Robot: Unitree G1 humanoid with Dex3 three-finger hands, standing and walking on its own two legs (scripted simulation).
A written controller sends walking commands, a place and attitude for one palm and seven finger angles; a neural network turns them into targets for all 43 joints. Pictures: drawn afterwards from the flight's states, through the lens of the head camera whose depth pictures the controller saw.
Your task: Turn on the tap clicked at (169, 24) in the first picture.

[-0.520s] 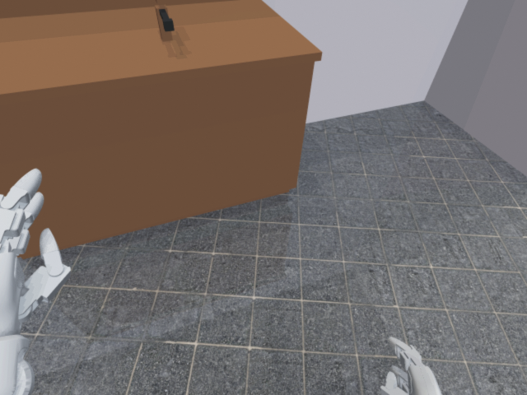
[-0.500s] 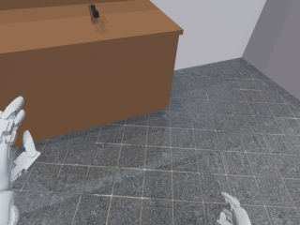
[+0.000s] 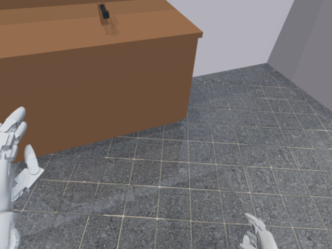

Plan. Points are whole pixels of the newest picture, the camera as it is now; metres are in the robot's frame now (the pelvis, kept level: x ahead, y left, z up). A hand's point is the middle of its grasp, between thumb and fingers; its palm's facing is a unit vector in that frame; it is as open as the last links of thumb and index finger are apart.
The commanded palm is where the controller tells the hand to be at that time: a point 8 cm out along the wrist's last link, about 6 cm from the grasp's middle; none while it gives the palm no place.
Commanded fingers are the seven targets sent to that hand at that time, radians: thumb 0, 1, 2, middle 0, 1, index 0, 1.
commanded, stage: walk to a spot facing it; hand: left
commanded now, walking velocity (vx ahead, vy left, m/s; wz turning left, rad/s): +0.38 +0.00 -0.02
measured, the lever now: (105, 14) +1.08 +0.37 +0.12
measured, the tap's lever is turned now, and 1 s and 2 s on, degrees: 0 0 0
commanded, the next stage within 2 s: take the last steps up to it in 1.14 s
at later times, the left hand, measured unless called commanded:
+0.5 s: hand (62, 139) +0.28 +0.23 +0.17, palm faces +0.46 -0.82 -0.35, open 7.4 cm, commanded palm +0.22 +0.27 +0.18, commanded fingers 0.00 0.90 0.90 -0.20 -0.30 -0.20 -0.30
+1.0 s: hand (117, 91) +0.44 +0.16 +0.16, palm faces +0.41 -0.79 -0.47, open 7.4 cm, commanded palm +0.36 +0.21 +0.18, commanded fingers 0.00 0.90 0.90 -0.20 -0.30 -0.20 -0.30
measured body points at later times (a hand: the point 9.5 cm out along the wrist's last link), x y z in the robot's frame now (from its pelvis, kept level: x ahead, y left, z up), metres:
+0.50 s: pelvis +0.07 -0.02 -0.01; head +0.08 +0.00 +0.44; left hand +0.24 +0.27 +0.18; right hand +0.21 -0.26 -0.10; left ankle +0.09 +0.10 -0.73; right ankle +0.04 -0.14 -0.74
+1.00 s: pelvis +0.21 -0.07 -0.02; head +0.25 -0.10 +0.43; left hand +0.41 +0.20 +0.19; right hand +0.37 -0.31 -0.14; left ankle +0.15 +0.07 -0.65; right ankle +0.26 -0.16 -0.74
